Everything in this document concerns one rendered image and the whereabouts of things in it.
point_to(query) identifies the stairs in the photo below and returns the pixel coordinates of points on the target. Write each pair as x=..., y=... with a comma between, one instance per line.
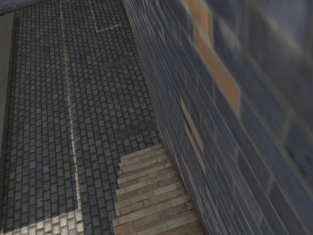
x=151, y=199

